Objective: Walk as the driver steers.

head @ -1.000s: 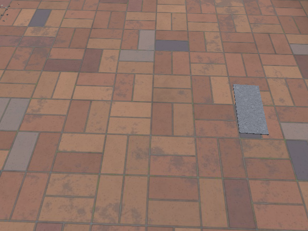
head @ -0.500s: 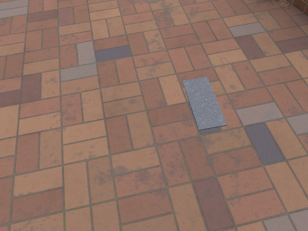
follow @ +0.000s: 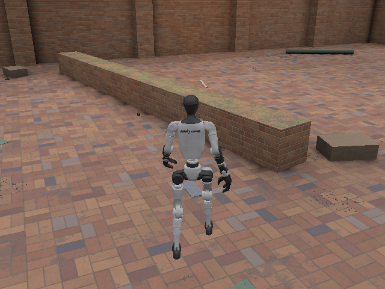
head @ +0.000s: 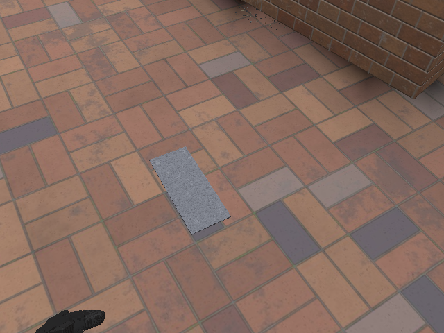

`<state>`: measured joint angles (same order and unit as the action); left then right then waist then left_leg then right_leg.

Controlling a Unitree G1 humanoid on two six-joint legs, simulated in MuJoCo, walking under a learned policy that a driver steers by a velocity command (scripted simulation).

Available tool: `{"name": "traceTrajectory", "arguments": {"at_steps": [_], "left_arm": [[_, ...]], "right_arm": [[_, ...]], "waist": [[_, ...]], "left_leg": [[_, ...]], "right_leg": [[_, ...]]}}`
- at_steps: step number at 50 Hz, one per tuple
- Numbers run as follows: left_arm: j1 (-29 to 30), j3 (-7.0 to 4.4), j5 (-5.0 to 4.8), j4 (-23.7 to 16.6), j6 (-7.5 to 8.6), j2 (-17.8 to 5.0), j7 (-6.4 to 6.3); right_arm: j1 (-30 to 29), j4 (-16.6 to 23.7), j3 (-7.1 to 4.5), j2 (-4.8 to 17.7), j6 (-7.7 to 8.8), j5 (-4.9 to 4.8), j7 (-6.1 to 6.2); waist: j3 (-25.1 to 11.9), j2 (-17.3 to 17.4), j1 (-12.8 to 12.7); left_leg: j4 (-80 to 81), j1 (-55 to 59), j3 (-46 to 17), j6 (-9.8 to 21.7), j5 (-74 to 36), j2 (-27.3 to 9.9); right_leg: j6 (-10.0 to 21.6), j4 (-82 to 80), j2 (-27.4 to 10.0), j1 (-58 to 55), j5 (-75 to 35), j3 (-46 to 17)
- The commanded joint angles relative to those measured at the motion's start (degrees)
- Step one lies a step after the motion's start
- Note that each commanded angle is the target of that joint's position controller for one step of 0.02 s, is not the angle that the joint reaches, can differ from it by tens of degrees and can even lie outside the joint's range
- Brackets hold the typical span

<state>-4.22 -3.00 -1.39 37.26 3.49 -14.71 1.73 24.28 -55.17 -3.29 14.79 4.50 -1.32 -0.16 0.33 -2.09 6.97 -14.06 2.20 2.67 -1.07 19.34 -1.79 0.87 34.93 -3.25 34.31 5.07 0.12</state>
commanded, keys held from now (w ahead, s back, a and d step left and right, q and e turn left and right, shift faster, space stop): w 0.26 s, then w+q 0.74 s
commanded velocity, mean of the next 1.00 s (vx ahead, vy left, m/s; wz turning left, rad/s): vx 0.49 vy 0.00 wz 0.27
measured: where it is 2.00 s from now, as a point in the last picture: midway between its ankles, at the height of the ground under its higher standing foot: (81, 181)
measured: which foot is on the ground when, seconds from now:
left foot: down 0.00-0.08, up 0.10-0.58, down 0.60-1.00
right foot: up 0.00-0.04, down 0.06-0.62, up 0.64-1.00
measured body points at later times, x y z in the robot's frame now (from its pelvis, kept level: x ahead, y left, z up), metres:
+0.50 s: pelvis +0.27 -0.02 +0.00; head +0.29 -0.02 +0.45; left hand +0.28 +0.26 -0.12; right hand +0.48 -0.25 -0.10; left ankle +0.45 +0.13 -0.70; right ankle +0.16 -0.13 -0.74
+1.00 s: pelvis +0.55 +0.05 +0.01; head +0.58 +0.08 +0.45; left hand +0.69 +0.36 -0.08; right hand +0.70 -0.20 -0.10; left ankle +0.46 +0.11 -0.74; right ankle +0.78 -0.05 -0.69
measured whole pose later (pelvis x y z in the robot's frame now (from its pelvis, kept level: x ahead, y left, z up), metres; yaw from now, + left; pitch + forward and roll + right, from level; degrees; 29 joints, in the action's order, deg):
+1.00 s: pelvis +0.55 +0.05 +0.01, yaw +21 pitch +3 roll +0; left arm -2.6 -2.6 0.1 39.0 5.8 -16.2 0.5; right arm 19.2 -42.4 -3.9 16.5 2.5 -1.4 0.5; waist 1.4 -2.0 4.5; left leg -21.9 -7.4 -9.2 4.7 16.2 6.5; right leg -3.3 32.0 -2.7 35.3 -2.3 -5.9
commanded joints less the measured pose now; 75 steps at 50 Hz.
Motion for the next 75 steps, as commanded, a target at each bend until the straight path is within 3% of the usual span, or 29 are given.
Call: {"name": "traceTrajectory", "arguments": {"at_steps": [1, 3, 4, 5, 6, 7, 9, 11, 16, 26, 28, 30, 31, 32, 33, 34, 35, 37, 43, 49, 54, 55, 56, 57, 58, 59, 61, 65, 75], "left_arm": [[5.2, -1.31, -0.23, -6.1, 1.26, -4.9, 0.58], [-8.8, -3.69, 0.22, -1.8, 1.0, -9.0, -0.02], [-19.8, -4.91, 0.86, 0.3, 0.49, -12.7, -0.91], [-22.0, -5.31, 1.25, 1.4, 0.31, -17.2, -0.77], [-22.1, -3.87, 1.19, 1.4, 0.49, -11.8, -0.58], [-17.8, -2.98, 1.03, 1.3, 0.75, -9.9, -0.53], [-11.3, -2.16, 1.38, 0.9, 1.04, -7.4, -0.21], [-8.7, -1.91, 1.74, 1.1, 1.66, -6.0, -0.1], [-10.0, -2.56, 1.68, 4.0, 2.89, -7.8, -0.85], [-15.3, -3.61, 0.59, 8.7, 1.25, -10.7, -2.13], [-14.2, -3.98, 0.64, 8.5, 0.29, -12.3, -2.65], [-13.8, -3.5, 1.01, 7.6, -0.81, -11.9, -3.58], [-17.2, -2.13, 2.08, 5.2, -0.03, -8.3, -3.7], [-18.6, -0.2, 2.48, 4.2, 2.01, -3.7, -2.76], [-13.4, -1.33, 0.31, 3.3, 3.92, -8.7, -1.68], [-9.3, -1.22, -0.97, 1.9, 4.81, -9.2, -1.32], [-7.6, -1.1, 0.06, 1.5, 5.18, -8.7, -1.65], [-8.3, -1.92, 1.76, 1.6, 4.07, -9.5, -2.16], [-2.7, -1.0, 2.52, -0.7, 2.16, -6.0, -2.5], [7.0, -0.77, 1.11, -3.3, 3.47, -6.1, -0.97], [-2.5, -2.94, 1.14, -1.4, 4.82, -10.0, -0.8], [-10.5, -3.81, 2.21, -0.7, 5.02, -12.8, -1.33], [-17.2, -5.07, 3.09, 1.0, 4.3, -17.7, -1.51], [-17.9, -4.46, 1.39, 1.6, 3.78, -14.0, -1.1], [-15.3, -3.26, 1.22, 0.8, 3.37, -9.6, -1.33], [-12.6, -2.67, 1.72, 0.5, 2.84, -8.3, -1.5], [-9.4, -1.8, 2.25, 1.2, 2.57, -6.2, -1.63], [-9.1, -2.46, 1.65, 3.2, 3.27, -7.8, -1.58], [-12.8, -3.73, 0.36, 7.6, 1.47, -12.8, -2.01]], "right_arm": [[-1.4, 2.5, -2.38, 12.2, -0.11, -0.62, 0.2], [-1.9, 2.7, -2.03, 11.7, -0.41, -0.6, 0.49], [-2.6, 4.4, -0.93, 9.2, -0.08, 0.86, 0.53], [3.1, 6.0, 1.35, 1.7, 1.17, 1.14, 0.19], [-0.4, 5.5, -0.24, 7.9, 2.3, -0.38, -0.15], [-5.2, 7.5, -0.95, 10.0, 2.82, -1.48, -0.38], [-8.3, 7.9, -0.97, 8.6, 2.69, 0.07, -0.02], [-6.3, 7.5, -0.84, 6.6, 1.33, 0.26, -0.17], [-11.8, 9.4, -0.19, 4.6, -0.47, 0.81, -0.31], [-25.9, 16.4, 0.43, 4.9, -0.06, 0.22, -3.22], [-23.1, 17.0, -0.47, 6.6, -0.24, 0.28, -3.58], [-7.9, 13.8, -3.53, 11.8, -0.62, 0.07, -2.92], [-0.1, 13.1, -5.6, 18.5, -1.09, 0.26, -1.9], [-1.3, 14.1, -5.05, 18.7, -0.82, -0.58, -2.08], [-0.7, 14.4, -3.77, 14.5, -0.65, -0.03, -2.13], [-2.8, 14.6, -3.24, 12.3, -0.46, 0.28, -1.94], [-6.4, 15.3, -2.87, 11.2, -0.33, 0.47, -1.86], [-11.4, 17.3, -2.04, 8.8, -0.31, 1.38, -1.45], [-9.0, 17.0, -2.95, 11.1, -0.29, 0.43, 0.35], [-3.6, 15.4, -3.1, 11.1, -1.61, -0.29, 1.09], [-5.2, 16.4, -2.65, 9.1, -2.41, 0.08, 1.21], [-5.8, 17.7, -1.45, 5.9, -2.11, 0.7, 0.93], [1.8, 19.1, -0.26, 2.2, -1.52, -0.34, 0.99], [2.8, 18.7, -0.73, 7.0, -1.28, -1.07, 1.1], [-2.7, 18.6, -1.9, 11.1, -1.59, -0.97, 1.09], [-6.8, 19.5, -2.08, 11.2, -1.93, -0.26, 1.12], [-9.5, 20.8, -2.36, 9.5, -2.22, 0.21, 0.56], [-10.4, 22.1, -1.54, 5.5, -3.31, -0.14, -0.02], [-24.0, 26.1, -0.64, 4.3, -2.44, -0.29, -2.88]], "waist": [[3.5, 10.4, -4.0], [-5.6, 8.6, -11.8], [-13.9, 2.8, -16.3], [-22.1, -14.5, -12.1], [-20.7, -9.6, -14.1], [-11.7, -7.8, -13.1], [-4.3, -2.1, -9.5], [-2.9, -3.1, -6.4], [1.4, -0.9, -5.9], [4.6, 0.0, -10.6], [1.4, -2.1, -8.4], [-7.8, -1.2, -0.8], [-15.3, 8.6, -0.1], [-22.4, 16.5, -3.1], [-21.1, 11.4, 0.0], [-13.5, 8.2, -0.5], [-7.8, 2.7, -2.9], [-4.4, 4.0, -6.8], [-1.0, 4.7, -6.2], [-0.2, 7.0, -2.3], [-4.3, 9.4, -8.5], [-11.6, 5.5, -12.3], [-19.8, -11.0, -10.3], [-18.7, -13.8, -10.7], [-10.7, -6.9, -12.3], [-5.9, -2.9, -11.9], [-0.6, -3.3, -9.5], [1.0, -3.6, -8.1], [4.0, -1.5, -11.8]], "left_leg": [[0.6, -2.4, -7.4, 9.5, -30.4, -14.1], [-16.2, -5.7, -2.3, 6.9, -47.0, -10.4], [-33.6, -18.7, -0.5, 4.7, -32.3, -8.0], [-53.4, -38.5, -1.8, 1.7, 9.1, 2.2], [-60.5, -44.2, -8.9, 2.5, 12.8, 0.2], [-61.6, -48.1, -7.5, 3.3, 8.1, -2.4], [-55.9, -44.0, -6.1, 3.0, 0.0, -6.1], [-52.6, -38.6, -6.6, 2.5, -3.1, -7.5], [-40.4, -42.2, -6.3, 0.3, -14.3, -7.9], [-19.8, -42.3, -3.1, 4.6, -19.0, -2.7], [-19.8, -36.1, 0.6, 6.5, -12.6, 0.6], [-17.8, -13.9, 2.0, 9.8, -13.4, 5.1], [-18.2, 7.9, -19.5, 16.9, -12.6, -7.5], [-7.1, 20.3, -48.9, 25.2, -3.2, -17.3], [-3.7, 20.2, -47.1, 22.5, 0.7, -16.5], [-3.6, 13.3, -38.7, 20.2, -1.8, -14.6], [-3.1, 3.7, -32.6, 18.8, -7.3, -12.4], [-0.8, -8.2, -26.7, 17.9, -16.5, -9.3], [1.5, -16.9, -18.0, 16.4, -22.8, -4.6], [-3.0, -14.2, -21.4, 13.5, -14.9, -4.3], [-15.4, -10.9, -26.1, 9.9, -19.2, -3.2], [-29.1, -16.9, -22.1, 7.8, -15.4, -0.1], [-48.6, -37.1, -13.6, 3.3, 7.9, 8.5], [-58.3, -46.8, -13.2, 2.3, 14.7, 4.7], [-61.4, -49.3, -13.3, 1.7, 9.4, 2.1], [-60.9, -48.1, -11.1, 1.4, 5.0, 0.2], [-56.3, -44.7, -10.5, 1.2, 0.3, -2.8], [-49.9, -43.5, -8.3, 0.4, -2.9, -4.6], [-24.5, -40.0, -1.7, 2.9, -17.8, -2.9]], "right_leg": [[2.7, -4.7, 2.8, -5.9, 2.0, 2.6], [6.1, -7.5, 5.1, -27.0, -0.1, 4.1], [9.6, -5.0, -5.3, -45.3, 0.1, -7.3], [18.2, -12.7, -19.5, -59.7, 12.9, -36.2], [17.5, -17.1, -19.1, -57.0, 17.0, -40.8], [15.2, -17.7, -16.9, -50.0, 12.6, -31.9], [13.5, -20.6, -12.1, -35.5, 2.0, -20.4], [13.6, -24.5, -10.1, -28.4, -1.1, -15.9], [13.4, -28.8, -9.3, -25.0, -5.6, -6.8], [8.0, -24.6, -12.5, -39.0, -11.7, 4.2], [6.4, -16.8, -12.4, -41.1, -30.7, 6.3], [3.0, 5.2, -8.6, -34.4, -40.0, 10.0], [-0.5, 27.1, -3.6, -13.7, -19.6, 10.9], [-2.9, 42.8, 7.4, 3.9, 26.7, 0.9], [-1.2, 45.9, 4.0, 10.3, 25.7, -7.2], [0.0, 43.8, 1.6, 12.3, 21.6, -6.0], [0.3, 38.1, -0.9, 10.6, 17.6, -5.4], [-0.4, 31.3, -3.3, 2.9, 14.1, -5.5], [-4.6, 12.4, -1.5, 0.9, -0.7, -3.5], [-4.2, -4.5, 2.9, -4.8, -9.3, -3.9], [0.8, -11.1, 2.9, -19.9, -2.2, -3.8], [4.6, -9.3, -5.3, -34.2, -0.5, -10.9], [14.0, -11.7, -18.9, -55.1, 7.8, -34.7], [15.5, -15.7, -22.4, -55.7, 21.0, -46.2], [12.7, -17.1, -19.4, -49.0, 23.1, -37.9], [10.5, -17.6, -16.7, -41.9, 17.2, -29.4], [9.0, -20.6, -12.4, -31.9, 6.8, -19.0], [10.4, -25.2, -11.8, -27.5, -1.6, -9.5], [7.0, -24.4, -12.2, -35.3, -11.8, 6.2]]}}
